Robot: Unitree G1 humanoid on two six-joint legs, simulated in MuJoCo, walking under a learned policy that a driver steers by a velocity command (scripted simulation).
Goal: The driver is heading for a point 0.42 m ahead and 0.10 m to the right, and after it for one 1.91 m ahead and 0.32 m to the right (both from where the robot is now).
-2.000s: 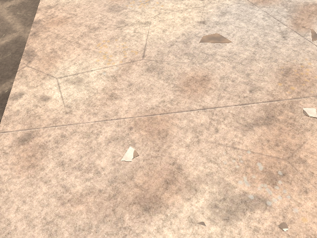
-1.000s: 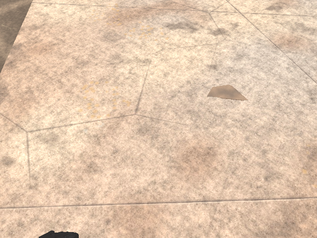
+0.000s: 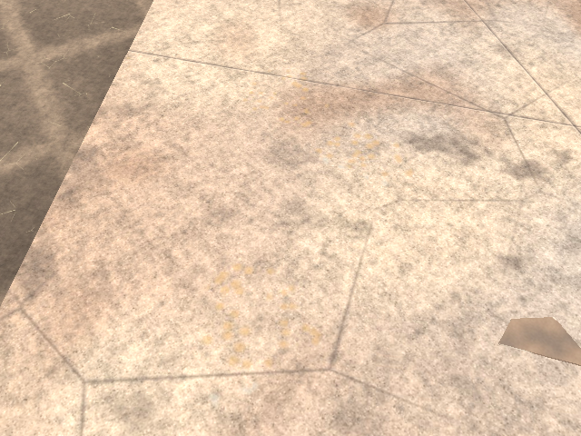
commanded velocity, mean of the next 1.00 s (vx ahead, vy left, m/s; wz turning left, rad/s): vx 0.50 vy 0.00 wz -0.43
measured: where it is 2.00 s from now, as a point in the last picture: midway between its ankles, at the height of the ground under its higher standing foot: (362, 225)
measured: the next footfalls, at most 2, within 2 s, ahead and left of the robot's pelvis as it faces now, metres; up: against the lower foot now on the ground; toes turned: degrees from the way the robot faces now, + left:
left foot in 0.50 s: +0.48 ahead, +0.06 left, +0.00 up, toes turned -20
right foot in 1.00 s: +0.59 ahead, -0.25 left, +0.00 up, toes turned -28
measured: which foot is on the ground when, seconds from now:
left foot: down 0.00-0.02, up 0.04-0.48, down 0.50-1.00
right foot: down 0.00-0.52, up 0.54-0.98, down 1.00-1.00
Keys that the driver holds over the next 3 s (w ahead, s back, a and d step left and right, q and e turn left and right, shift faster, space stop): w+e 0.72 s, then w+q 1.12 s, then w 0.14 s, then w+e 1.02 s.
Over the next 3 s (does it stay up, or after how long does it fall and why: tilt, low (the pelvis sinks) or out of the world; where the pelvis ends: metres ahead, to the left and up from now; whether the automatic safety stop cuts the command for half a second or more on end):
stays up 1.53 -0.22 0.02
